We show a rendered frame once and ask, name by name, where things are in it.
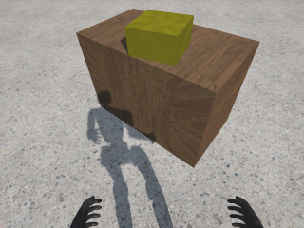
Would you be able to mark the left robot hand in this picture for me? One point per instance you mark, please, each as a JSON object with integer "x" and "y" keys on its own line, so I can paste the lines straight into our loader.
{"x": 82, "y": 215}

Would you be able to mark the pedestal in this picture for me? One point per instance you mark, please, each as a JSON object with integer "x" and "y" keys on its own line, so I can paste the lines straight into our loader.
{"x": 182, "y": 108}

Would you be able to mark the right robot hand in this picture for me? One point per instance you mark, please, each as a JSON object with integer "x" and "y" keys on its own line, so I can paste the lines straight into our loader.
{"x": 248, "y": 216}

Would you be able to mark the carton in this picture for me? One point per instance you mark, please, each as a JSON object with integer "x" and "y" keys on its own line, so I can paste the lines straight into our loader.
{"x": 159, "y": 36}

